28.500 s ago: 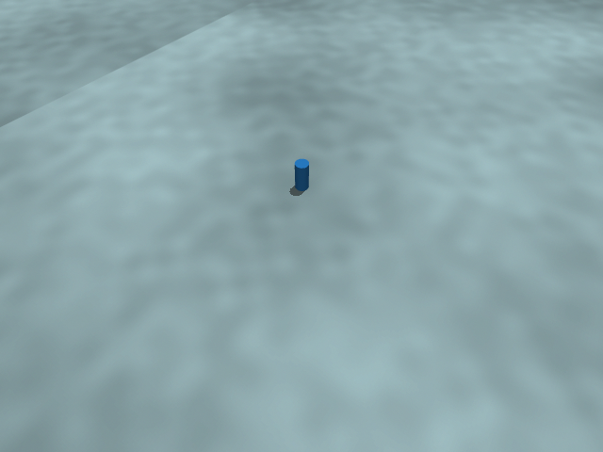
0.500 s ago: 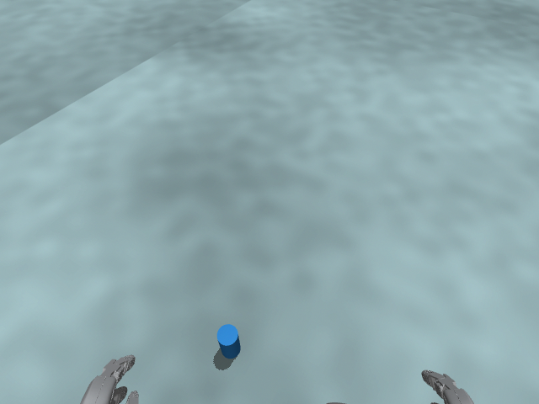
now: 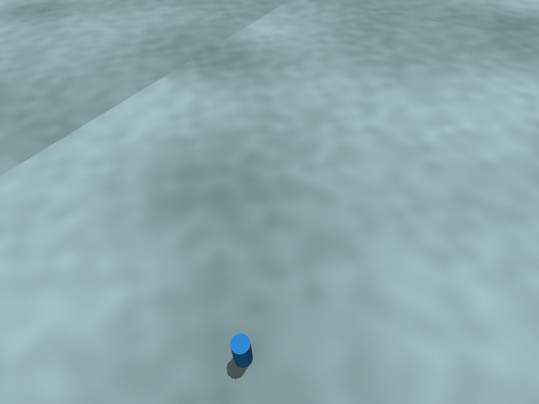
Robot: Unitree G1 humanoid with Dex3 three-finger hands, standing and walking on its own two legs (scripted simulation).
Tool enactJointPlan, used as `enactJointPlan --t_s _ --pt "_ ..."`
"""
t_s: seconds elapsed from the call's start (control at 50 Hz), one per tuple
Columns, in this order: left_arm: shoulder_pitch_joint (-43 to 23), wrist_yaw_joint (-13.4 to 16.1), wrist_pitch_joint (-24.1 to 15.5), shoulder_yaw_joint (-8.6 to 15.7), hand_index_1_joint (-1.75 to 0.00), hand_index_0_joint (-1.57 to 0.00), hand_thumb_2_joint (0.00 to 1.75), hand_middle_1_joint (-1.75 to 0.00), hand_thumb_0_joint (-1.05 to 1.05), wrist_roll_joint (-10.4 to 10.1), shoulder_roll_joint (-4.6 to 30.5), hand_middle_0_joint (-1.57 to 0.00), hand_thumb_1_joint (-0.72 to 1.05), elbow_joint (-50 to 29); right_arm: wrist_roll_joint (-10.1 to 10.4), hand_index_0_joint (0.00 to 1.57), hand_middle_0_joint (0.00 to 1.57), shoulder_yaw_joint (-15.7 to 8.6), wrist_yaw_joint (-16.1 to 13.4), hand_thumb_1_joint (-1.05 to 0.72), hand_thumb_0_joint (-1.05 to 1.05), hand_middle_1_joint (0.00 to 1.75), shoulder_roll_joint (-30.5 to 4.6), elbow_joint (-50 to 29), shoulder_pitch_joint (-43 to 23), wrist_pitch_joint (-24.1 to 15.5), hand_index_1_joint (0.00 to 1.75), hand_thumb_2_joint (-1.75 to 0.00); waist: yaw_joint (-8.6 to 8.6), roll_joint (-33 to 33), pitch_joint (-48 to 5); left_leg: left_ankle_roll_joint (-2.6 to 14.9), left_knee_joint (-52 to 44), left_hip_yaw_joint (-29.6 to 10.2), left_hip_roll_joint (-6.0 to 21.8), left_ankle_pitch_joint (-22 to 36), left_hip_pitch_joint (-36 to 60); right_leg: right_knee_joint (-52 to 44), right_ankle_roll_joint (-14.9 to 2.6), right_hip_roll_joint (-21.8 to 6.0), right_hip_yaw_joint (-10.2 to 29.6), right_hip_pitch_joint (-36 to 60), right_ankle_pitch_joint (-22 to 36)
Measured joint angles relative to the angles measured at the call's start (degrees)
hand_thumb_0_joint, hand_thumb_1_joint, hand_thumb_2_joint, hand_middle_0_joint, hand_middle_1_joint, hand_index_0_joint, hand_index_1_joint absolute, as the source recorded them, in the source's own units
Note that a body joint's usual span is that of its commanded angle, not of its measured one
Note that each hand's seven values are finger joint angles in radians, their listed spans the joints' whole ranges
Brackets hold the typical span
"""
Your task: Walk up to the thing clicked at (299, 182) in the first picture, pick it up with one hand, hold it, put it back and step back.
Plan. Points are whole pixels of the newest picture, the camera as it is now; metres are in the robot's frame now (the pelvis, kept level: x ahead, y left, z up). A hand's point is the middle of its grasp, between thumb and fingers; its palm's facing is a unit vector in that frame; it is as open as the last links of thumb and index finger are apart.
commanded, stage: stand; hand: left
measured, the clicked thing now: (241, 351) +0.42 +0.13 -0.70
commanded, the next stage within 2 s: step back in 1.42 s
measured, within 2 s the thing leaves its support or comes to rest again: neither
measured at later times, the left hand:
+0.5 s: hand out of the picture +0.06 +0.23 -0.15, palm faces -0.02 -0.94 -0.34, open 7.4 cm
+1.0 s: hand out of the picture +0.11 +0.22 -0.15, palm faces -0.02 -0.94 -0.34, open 7.4 cm
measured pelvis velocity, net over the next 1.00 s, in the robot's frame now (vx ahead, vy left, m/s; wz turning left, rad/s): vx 0.02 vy -0.03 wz -0.01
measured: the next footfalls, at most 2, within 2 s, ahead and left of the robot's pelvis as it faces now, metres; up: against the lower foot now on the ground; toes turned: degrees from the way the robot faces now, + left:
none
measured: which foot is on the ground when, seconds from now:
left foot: down 0.00-1.00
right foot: down 0.00-1.00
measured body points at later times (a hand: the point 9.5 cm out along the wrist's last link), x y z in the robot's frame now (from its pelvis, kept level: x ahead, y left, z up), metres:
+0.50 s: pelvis +0.01 -0.02 +0.00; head +0.01 -0.03 +0.45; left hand +0.06 +0.28 -0.13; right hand +0.06 -0.31 -0.14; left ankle +0.02 +0.11 -0.74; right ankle +0.03 -0.15 -0.74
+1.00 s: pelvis +0.02 -0.03 +0.01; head +0.03 -0.04 +0.46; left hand +0.11 +0.26 -0.12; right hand +0.09 -0.32 -0.14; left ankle +0.02 +0.11 -0.74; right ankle +0.03 -0.15 -0.74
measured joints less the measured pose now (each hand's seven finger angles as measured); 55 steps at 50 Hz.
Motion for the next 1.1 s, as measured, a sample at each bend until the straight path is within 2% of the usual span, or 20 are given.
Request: enactJointPlan --t_s 0.44,0.78,1.1 --pt "-2.6 -0.4 -0.3 0.1 -0.30 -0.20 0.90 -0.30 0.01 -0.4 -0.2 -0.21 0.90 3.1 0.4 0.20 0.20 0.0 0.2 -0.90 0.01 0.30 -2.1 3.0 -1.2 0.2 0.30 -0.89 -0.60 0.4 0.3 -1.38 -2.9 -0.7 1.5 1.4 0.3 -2.6 -1.30 1.5 -0.7 0.3 1.1" --pt "-5.8 -0.6 -0.5 0.3 -0.30 -0.20 0.90 -0.30 0.01 -0.8 -0.5 -0.21 0.90 3.0 0.6 0.20 0.20 0.5 -0.1 -0.90 0.01 0.30 -2.0 3.4 -3.2 -0.2 0.30 -0.89 -0.88 0.8 0.0 -2.21 -5.3 -0.5 2.4 1.4 2.5 -4.3 -1.94 2.5 -0.7 2.0 0.8" --pt "-6.0 -0.6 -0.5 0.6 -0.30 -0.20 0.90 -0.30 0.01 -0.9 0.0 -0.21 0.90 2.8 0.7 0.20 0.20 0.3 -0.1 -0.90 0.01 0.30 -2.5 3.5 -3.8 -0.2 0.30 -0.89 -0.86 0.7 -0.3 -2.69 -6.3 -0.2 3.1 1.2 3.6 -5.3 -2.35 3.2 -0.5 2.9 0.8"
